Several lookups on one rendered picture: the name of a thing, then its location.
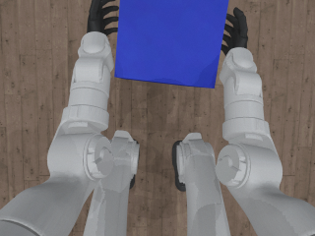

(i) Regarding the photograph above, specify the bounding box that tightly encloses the robot right hand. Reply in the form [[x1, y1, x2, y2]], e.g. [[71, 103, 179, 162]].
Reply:
[[220, 7, 248, 56]]

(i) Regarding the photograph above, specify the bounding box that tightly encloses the robot left foot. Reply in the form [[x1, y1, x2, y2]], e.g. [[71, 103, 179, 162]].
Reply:
[[129, 139, 140, 189]]

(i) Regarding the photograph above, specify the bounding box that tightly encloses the left robot thigh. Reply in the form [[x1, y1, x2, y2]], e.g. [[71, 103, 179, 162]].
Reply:
[[83, 137, 140, 236]]

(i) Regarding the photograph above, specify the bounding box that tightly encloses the carton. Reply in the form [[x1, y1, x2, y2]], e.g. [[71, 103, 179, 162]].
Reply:
[[114, 0, 229, 89]]

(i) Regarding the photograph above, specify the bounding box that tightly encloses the robot left hand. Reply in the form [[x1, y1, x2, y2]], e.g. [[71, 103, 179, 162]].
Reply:
[[87, 0, 119, 36]]

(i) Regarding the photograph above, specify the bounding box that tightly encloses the right robot upper arm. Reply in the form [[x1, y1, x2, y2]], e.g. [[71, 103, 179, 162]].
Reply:
[[215, 142, 315, 236]]

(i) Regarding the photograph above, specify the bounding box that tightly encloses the left robot upper arm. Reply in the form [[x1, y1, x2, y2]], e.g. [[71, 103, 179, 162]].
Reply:
[[0, 132, 114, 236]]

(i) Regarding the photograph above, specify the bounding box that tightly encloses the left robot forearm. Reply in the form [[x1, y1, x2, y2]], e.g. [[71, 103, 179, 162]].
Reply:
[[47, 31, 114, 167]]

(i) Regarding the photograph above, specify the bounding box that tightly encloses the right robot forearm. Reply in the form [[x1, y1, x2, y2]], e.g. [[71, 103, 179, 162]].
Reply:
[[219, 47, 279, 156]]

